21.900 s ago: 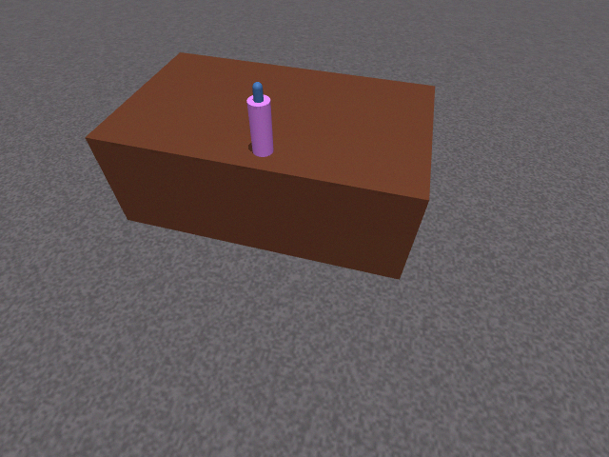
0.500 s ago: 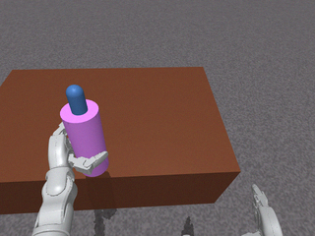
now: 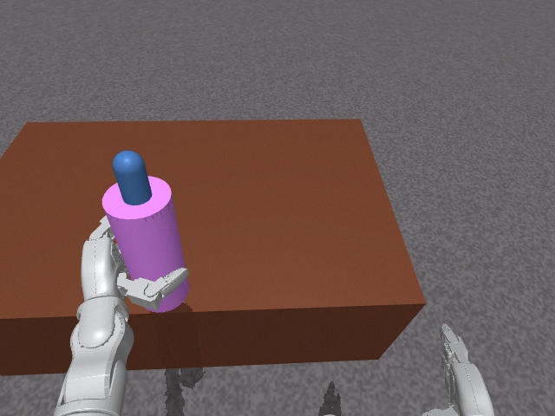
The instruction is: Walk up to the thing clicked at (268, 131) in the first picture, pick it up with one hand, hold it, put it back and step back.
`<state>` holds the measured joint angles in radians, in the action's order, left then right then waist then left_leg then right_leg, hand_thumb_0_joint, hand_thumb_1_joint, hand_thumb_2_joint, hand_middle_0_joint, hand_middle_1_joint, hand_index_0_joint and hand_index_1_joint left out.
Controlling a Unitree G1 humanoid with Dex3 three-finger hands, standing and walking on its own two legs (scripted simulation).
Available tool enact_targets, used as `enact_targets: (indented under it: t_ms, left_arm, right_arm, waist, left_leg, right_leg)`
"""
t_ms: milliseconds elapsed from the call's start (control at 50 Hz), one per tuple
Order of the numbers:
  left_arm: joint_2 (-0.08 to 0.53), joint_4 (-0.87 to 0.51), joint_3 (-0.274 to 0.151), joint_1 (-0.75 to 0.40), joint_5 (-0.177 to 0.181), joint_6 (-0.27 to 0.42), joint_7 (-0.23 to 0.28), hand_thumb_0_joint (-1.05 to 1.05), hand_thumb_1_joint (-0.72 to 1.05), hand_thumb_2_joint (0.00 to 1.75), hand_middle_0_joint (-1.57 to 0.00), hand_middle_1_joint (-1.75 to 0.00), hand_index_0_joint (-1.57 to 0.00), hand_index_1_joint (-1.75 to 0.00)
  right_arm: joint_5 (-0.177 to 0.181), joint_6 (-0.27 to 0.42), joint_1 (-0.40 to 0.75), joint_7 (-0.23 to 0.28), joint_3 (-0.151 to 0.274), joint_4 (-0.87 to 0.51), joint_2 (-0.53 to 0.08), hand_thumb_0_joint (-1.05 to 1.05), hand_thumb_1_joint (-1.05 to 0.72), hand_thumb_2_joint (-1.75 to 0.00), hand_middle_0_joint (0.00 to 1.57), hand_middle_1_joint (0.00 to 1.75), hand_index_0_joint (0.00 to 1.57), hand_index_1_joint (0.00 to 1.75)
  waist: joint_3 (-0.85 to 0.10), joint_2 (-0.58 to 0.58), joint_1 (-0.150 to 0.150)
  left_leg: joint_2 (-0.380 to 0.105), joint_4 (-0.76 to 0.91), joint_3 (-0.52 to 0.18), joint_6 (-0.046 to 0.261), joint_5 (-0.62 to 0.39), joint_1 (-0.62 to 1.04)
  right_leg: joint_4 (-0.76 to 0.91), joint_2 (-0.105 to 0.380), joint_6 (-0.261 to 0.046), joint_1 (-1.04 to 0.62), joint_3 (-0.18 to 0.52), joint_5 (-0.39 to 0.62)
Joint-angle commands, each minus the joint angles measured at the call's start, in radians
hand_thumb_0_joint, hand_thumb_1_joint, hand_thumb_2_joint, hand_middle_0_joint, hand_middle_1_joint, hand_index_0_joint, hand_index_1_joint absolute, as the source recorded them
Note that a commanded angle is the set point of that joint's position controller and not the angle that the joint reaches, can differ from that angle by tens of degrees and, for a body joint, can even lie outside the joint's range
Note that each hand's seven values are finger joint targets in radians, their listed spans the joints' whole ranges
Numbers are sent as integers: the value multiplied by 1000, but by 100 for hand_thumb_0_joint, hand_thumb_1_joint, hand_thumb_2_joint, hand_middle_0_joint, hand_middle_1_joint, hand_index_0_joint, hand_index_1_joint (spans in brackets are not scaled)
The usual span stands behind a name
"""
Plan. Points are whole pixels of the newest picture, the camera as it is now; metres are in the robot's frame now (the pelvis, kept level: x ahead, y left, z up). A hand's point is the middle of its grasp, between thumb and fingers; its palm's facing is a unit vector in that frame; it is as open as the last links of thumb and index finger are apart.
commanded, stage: hold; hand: left
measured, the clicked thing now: (148, 235) +0.33 +0.16 +0.12
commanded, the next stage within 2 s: crouch in 1.14 s
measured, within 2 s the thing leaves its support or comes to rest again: neither
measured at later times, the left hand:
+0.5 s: hand (156, 265) +0.32 +0.17 +0.05, palm faces +0.23 -0.97 -0.02, open 10.9 cm
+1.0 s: hand (155, 257) +0.33 +0.17 +0.06, palm faces +0.22 -0.98 -0.01, open 10.9 cm
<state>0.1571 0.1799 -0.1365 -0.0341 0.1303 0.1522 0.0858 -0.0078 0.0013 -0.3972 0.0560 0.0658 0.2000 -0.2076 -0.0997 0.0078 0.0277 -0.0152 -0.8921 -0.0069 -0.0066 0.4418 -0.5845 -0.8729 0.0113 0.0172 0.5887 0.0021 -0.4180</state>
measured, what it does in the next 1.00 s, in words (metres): stands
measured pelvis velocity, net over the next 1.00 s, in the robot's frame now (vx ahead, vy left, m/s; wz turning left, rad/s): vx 0.00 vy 0.00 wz -0.01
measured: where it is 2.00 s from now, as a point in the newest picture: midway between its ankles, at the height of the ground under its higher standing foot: outside the picture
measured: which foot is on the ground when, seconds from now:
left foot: down 0.00-1.00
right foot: down 0.00-1.00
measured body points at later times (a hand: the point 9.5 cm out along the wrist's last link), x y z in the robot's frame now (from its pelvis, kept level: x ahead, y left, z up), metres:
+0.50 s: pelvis +0.00 -0.01 +0.00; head +0.03 +0.00 +0.45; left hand +0.30 +0.22 +0.06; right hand +0.16 -0.26 -0.04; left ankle +0.00 +0.12 -0.69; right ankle +0.01 -0.13 -0.69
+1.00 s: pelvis +0.00 +0.00 +0.00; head +0.03 +0.00 +0.45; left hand +0.31 +0.22 +0.06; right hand +0.16 -0.26 -0.04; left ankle +0.00 +0.12 -0.69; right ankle +0.01 -0.13 -0.69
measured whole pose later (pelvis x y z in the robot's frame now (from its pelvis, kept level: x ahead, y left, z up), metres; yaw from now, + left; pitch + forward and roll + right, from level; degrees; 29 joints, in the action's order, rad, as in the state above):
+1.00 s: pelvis +0.00 +0.00 +0.00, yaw +0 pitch +8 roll +0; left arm 0.14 0.25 -0.16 -0.05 0.14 0.18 0.08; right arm 0.00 -0.02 -0.39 0.05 0.07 0.23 -0.21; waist -0.10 0.00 0.03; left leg -0.02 -0.88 0.00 -0.01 0.44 -0.58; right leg -0.87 0.01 0.01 0.59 0.01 -0.42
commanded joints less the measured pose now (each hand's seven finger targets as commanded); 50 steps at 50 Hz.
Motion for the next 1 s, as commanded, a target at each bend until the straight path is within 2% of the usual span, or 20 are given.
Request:
enact_targets:
  t_ms: [0, 20, 40, 80, 120, 160, 200, 240, 360, 500, 540, 580, 720, 740, 760, 800, 880, 900, 940, 980]
  left_arm:
    - [85, -261, -5, -332, 17, 77, -5, 0, 8, 127, -127, -143, -129, -144]
    - [105, -259, -31, -357, 21, 73, -2, 0, 8, 127, -127, -143, -129, -144]
    - [81, -209, -15, -350, 26, 70, -7, 0, 6, 126, -128, -144, -130, -144]
    - [100, -180, -48, -362, 33, 74, -8, 0, 7, 128, -128, -145, -130, -145]
    - [91, -157, -49, -345, 27, 79, -7, 0, 7, 128, -128, -144, -130, -145]
    - [115, -214, -72, -351, 24, 99, 5, 0, 7, 128, -127, -144, -129, -144]
    - [109, -255, -69, -341, 24, 118, 7, 0, 7, 128, -127, -144, -129, -145]
    - [135, -294, -90, -346, 22, 138, 12, 0, 4, 126, -126, -144, -128, -144]
    - [126, -322, -62, -367, 5, 167, 15, 0, 1, 127, -124, -143, -126, -144]
    - [122, -224, -51, -379, 13, 168, -5, 0, 8, 131, -129, -147, -131, -148]
    - [142, -281, -54, -385, 12, 169, -12, 0, 11, 131, -131, -148, -133, -148]
    - [92, -219, -11, -339, 18, 152, -25, 0, 11, 131, -130, -147, -132, -147]
    - [100, -231, -41, -347, 29, 131, -7, 0, 3, 127, -127, -144, -129, -145]
    - [112, -237, -59, -345, 31, 131, -2, 0, 4, 128, -128, -145, -130, -145]
    - [162, -294, -97, -387, 27, 139, 9, 0, 3, 127, -126, -143, -128, -144]
    - [126, -228, -86, -322, 32, 131, 3, 0, 5, 130, -128, -146, -130, -147]
    - [113, -216, -78, -296, 30, 131, -4, 0, 4, 130, -127, -146, -130, -147]
    - [107, -214, -64, -301, 27, 130, -6, 0, 2, 131, -130, -148, -132, -149]
    - [124, -270, -60, -342, 22, 141, -7, 0, 1, 130, -129, -147, -131, -148]
    - [96, -211, -33, -318, 13, 141, -13, 0, 3, 130, -129, -147, -131, -148]
  right_arm:
    - [11, 55, 23, 18, 66, -180, -126, 0, 54, -5, 5, 5, 5, 5]
    - [12, 54, 13, 19, 66, -141, -124, 0, 54, -5, 5, 5, 5, 5]
    - [14, 54, 28, 19, 62, -124, -123, 0, 54, -5, 5, 5, 5, 5]
    - [14, 57, 62, 19, 84, -142, -144, 0, 54, -5, 5, 5, 5, 5]
    - [13, 56, 52, 11, 56, -132, -119, 0, 55, -5, 5, 5, 5, 5]
    - [12, 49, 46, 12, 82, -137, -136, 0, 54, -5, 5, 5, 5, 5]
    - [9, 53, 62, 7, 58, -168, -115, 0, 54, -5, 5, 5, 5, 5]
    - [5, 54, 62, 12, 90, -173, -142, 0, 53, -6, 5, 5, 5, 5]
    - [-4, 57, 69, 15, 54, -188, -112, 0, 53, -6, 5, 5, 5, 5]
    - [-3, 63, 16, 15, 75, -132, -134, 0, 53, -6, 5, 5, 5, 5]
    - [4, 62, 1, 11, 55, -125, -113, 0, 53, -6, 5, 5, 5, 5]
    - [3, 65, 6, 8, 58, -118, -122, 0, 54, -5, 5, 5, 5, 5]
    - [9, 62, 76, 7, 66, -168, -132, 0, 53, -6, 5, 5, 5, 5]
    - [8, 60, 80, 10, 87, -188, -158, 0, 53, -6, 5, 5, 5, 5]
    - [10, 52, 56, 9, 72, -148, -135, 0, 53, -6, 5, 5, 5, 5]
    - [10, 46, 53, 10, 89, -176, -145, 0, 53, -6, 5, 5, 5, 5]
    - [11, 32, 38, 6, 64, -154, -117, 0, 53, -6, 5, 5, 5, 5]
    - [11, 33, 37, 9, 89, -155, -141, 0, 53, -6, 5, 5, 5, 5]
    - [11, 32, 31, 4, 63, -127, -113, 0, 53, -6, 5, 5, 5, 5]
    - [10, 38, 58, 5, 63, -164, -120, 0, 53, -6, 5, 5, 5, 5]
  waist:
    - [-227, 10, 18]
    - [-214, -4, 11]
    - [-157, -13, 15]
    - [-191, -28, 1]
    - [-164, -22, -14]
    - [-215, -17, -19]
    - [-244, -5, -32]
    - [-319, 10, -27]
    - [-336, 14, 3]
    - [-248, 25, 36]
    - [-266, 73, 19]
    - [-240, 40, 21]
    - [-252, 8, -9]
    - [-272, -8, -10]
    - [-279, 21, -26]
    - [-273, -25, -12]
    - [-279, -16, -18]
    - [-266, -17, 0]
    - [-243, 27, -10]
    - [-235, 12, -4]
  left_leg:
    - [12, 159, 10, 5, -224, 147]
    - [9, 162, 7, 6, -215, 135]
    - [14, 164, 13, 11, -175, 111]
    - [12, 160, 11, 12, -193, 104]
    - [13, 167, 11, 11, -174, 89]
    - [17, 164, 15, 11, -182, 112]
    - [18, 160, 17, 9, -202, 119]
    - [20, 138, 22, 9, -260, 143]
    - [18, 111, 25, 13, -292, 148]
    - [20, 120, 23, 16, -224, 119]
    - [22, 131, 21, 12, -219, 141]
    - [15, 140, 10, 6, -257, 135]
    - [10, 146, 3, 2, -274, 128]
    - [6, 148, -2, 0, -286, 130]
    - [12, 144, 4, 1, -282, 132]
    - [13, 138, 9, 7, -281, 121]
    - [16, 128, 19, 10, -318, 125]
    - [16, 131, 21, 11, -302, 128]
    - [16, 140, 19, 7, -285, 124]
    - [14, 146, 15, 5, -265, 122]
  right_leg:
    - [135, -17, -16, -100, -25, 236]
    - [137, -17, -16, -99, -27, 228]
    - [152, -15, -13, -81, -22, 200]
    - [145, -12, -15, -98, -23, 213]
    - [142, -13, -17, -98, -27, 190]
    - [142, -12, -17, -116, -24, 197]
    - [135, -12, -18, -141, -23, 211]
    - [123, -11, -18, -167, -12, 273]
    - [114, -8, -13, -150, 0, 322]
    - [125, -9, -10, -89, -5, 271]
    - [124, -9, -16, -92, -9, 256]
    - [112, -17, -20, -88, -25, 271]
    - [110, -18, -23, -119, -29, 267]
    - [107, -19, -25, -134, -32, 272]
    - [110, -16, -24, -142, -25, 275]
    - [119, -15, -18, -149, -20, 286]
    - [116, -11, -15, -159, -15, 329]
    - [120, -12, -13, -146, -12, 323]
    - [114, -13, -19, -127, -15, 295]
    - [116, -14, -20, -112, -19, 268]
